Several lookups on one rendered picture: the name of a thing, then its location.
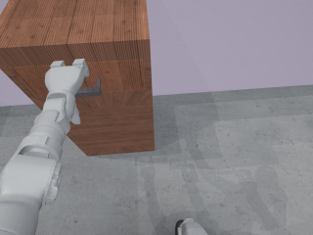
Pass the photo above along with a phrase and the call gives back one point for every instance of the robot left forearm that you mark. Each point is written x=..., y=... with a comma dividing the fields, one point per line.
x=48, y=134

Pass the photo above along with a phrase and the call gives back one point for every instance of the right robot shin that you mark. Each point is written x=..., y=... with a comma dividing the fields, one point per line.
x=187, y=220

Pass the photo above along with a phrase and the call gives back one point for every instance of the robot left upper arm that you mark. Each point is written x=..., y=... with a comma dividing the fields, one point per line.
x=29, y=183

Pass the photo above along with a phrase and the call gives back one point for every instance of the drawer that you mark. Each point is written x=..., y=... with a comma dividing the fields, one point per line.
x=119, y=75

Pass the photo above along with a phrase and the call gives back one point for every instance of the cabinet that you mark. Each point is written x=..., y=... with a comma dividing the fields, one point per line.
x=40, y=32

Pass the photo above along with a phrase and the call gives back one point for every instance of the robot right thigh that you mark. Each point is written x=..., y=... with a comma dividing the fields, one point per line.
x=190, y=228

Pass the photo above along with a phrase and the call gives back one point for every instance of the left robot hand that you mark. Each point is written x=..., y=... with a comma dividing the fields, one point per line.
x=67, y=78

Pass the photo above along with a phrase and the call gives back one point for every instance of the handle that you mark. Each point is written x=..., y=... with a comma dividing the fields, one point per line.
x=90, y=91

